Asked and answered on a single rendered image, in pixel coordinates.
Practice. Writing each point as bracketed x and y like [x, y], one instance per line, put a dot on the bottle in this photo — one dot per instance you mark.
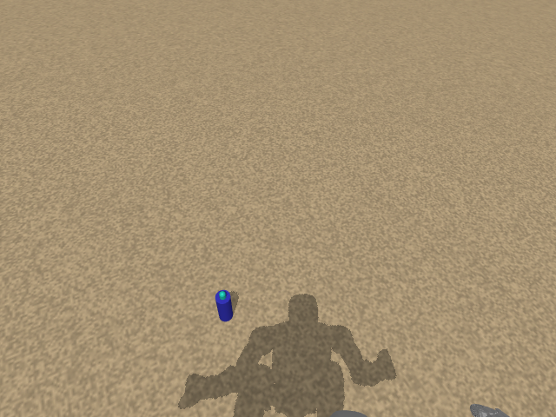
[224, 306]

